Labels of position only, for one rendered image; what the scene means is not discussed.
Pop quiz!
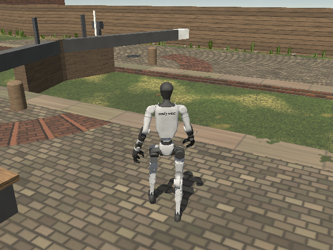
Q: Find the robot left upper arm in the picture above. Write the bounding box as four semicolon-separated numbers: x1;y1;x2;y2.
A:
142;105;156;135

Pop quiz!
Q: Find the left robot hand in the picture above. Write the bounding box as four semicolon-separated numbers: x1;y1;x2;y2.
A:
132;149;144;163

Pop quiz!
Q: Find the robot right upper arm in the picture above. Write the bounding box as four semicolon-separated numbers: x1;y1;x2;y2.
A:
177;105;192;132

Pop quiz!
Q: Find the left robot thigh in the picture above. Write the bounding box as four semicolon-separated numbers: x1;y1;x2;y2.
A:
149;144;160;171

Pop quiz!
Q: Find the right robot forearm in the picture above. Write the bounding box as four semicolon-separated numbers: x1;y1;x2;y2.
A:
186;125;194;141

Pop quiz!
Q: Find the left robot foot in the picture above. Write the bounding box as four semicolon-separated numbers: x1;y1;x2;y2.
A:
148;190;155;202

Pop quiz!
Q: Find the left robot forearm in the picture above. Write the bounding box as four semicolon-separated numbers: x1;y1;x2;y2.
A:
134;127;146;152

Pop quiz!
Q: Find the right robot hand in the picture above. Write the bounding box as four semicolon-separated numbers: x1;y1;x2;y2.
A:
183;138;195;147

